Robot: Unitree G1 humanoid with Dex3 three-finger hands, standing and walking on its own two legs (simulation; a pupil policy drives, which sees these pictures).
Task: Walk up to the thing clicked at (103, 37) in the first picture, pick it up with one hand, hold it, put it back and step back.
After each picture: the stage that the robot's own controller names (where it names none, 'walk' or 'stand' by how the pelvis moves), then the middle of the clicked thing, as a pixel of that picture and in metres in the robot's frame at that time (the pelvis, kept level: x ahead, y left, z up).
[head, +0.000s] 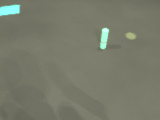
stand; (104, 39) +1.42 -0.29 -0.66
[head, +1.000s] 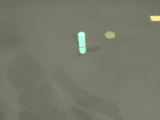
walk; (82, 43) +1.33 +0.06 -0.63
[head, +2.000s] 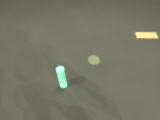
walk; (61, 77) +0.86 +0.22 -0.65
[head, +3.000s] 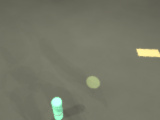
walk; (57, 109) +0.54 +0.15 -0.63
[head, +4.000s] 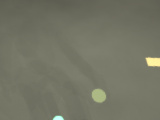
stand; out of the picture +0.43 +0.17 -0.65
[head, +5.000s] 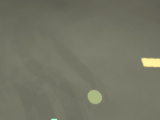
stand; out of the picture +0.40 +0.18 -0.64
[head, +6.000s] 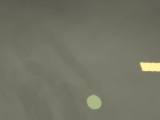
stand; out of the picture +0.38 +0.19 -0.66
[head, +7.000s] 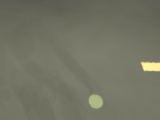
stand; out of the picture +0.40 +0.17 -0.66
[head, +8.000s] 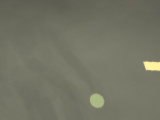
stand; out of the picture +0.39 +0.17 -0.66
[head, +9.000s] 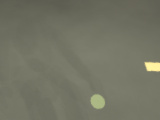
stand; out of the picture +0.38 +0.17 -0.66
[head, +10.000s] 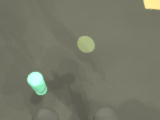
go down; (38, 84) +0.43 +0.19 -0.43
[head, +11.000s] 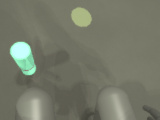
go down; (25, 61) +0.46 +0.23 -0.28
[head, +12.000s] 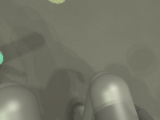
close in; out of the picture +0.44 +0.26 -0.18
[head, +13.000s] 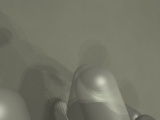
close; out of the picture +0.44 +0.29 -0.16
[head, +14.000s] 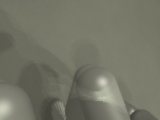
lift; out of the picture +0.41 +0.28 -0.16
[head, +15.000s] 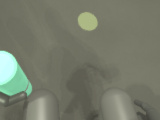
lift; (12, 81) +0.32 +0.22 -0.01
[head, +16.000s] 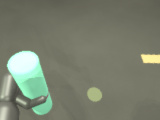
hold; (35, 88) +0.32 +0.15 +0.08
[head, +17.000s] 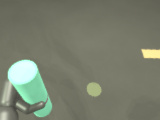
hold; (34, 93) +0.31 +0.16 +0.04
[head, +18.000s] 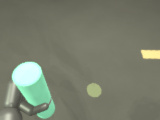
crouch; (38, 94) +0.31 +0.15 +0.04
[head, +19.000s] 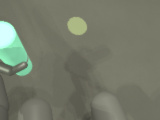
crouch; (13, 54) +0.43 +0.19 -0.04
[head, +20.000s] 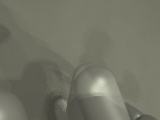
lower; out of the picture +0.42 +0.29 -0.17
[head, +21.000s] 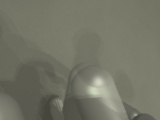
lower; out of the picture +0.43 +0.30 -0.16
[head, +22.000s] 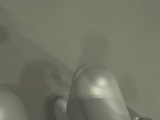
lower; out of the picture +0.42 +0.29 -0.16
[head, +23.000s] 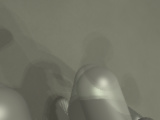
lower; out of the picture +0.40 +0.29 -0.16
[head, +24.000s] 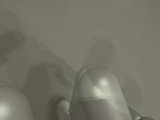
loosen; out of the picture +0.41 +0.27 -0.16
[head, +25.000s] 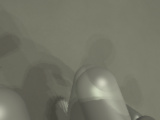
withdraw; out of the picture +0.41 +0.27 -0.16
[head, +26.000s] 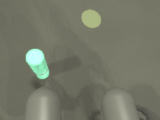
walk; (39, 66) +0.45 +0.20 -0.30
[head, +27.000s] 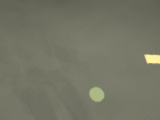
stand; out of the picture +0.36 +0.16 -0.59
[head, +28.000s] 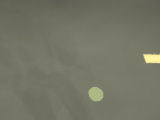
stand; out of the picture +0.38 +0.17 -0.60
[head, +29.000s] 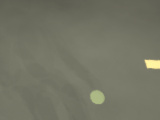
stand; out of the picture +0.38 +0.16 -0.63
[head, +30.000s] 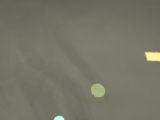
walk; out of the picture +0.40 +0.16 -0.65
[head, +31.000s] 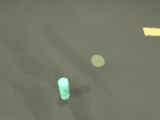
walk; (64, 89) +0.59 +0.12 -0.63
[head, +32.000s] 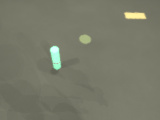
walk; (55, 58) +0.93 +0.22 -0.63
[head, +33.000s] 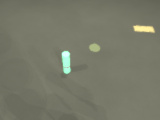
stand; (66, 62) +1.02 +0.14 -0.65
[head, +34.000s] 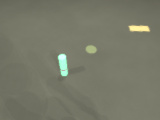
stand; (63, 65) +1.02 +0.17 -0.66
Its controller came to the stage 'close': yes
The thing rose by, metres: 0.68
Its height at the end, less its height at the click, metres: +0.00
